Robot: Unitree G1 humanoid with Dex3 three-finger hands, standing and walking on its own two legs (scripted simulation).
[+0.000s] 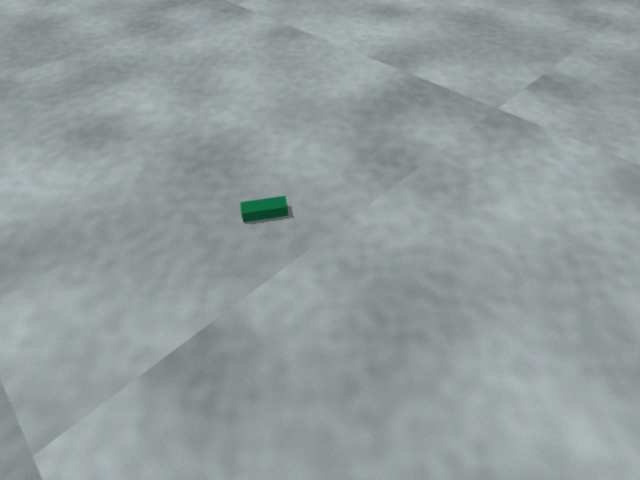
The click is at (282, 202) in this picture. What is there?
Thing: lying carton
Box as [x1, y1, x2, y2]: [240, 196, 287, 221]
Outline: 285,197 280,196 240,202 243,221 287,215
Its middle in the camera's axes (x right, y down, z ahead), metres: -0.25 -0.12 +1.76
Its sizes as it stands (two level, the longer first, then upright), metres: 0.205 0.074 0.056
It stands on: the floor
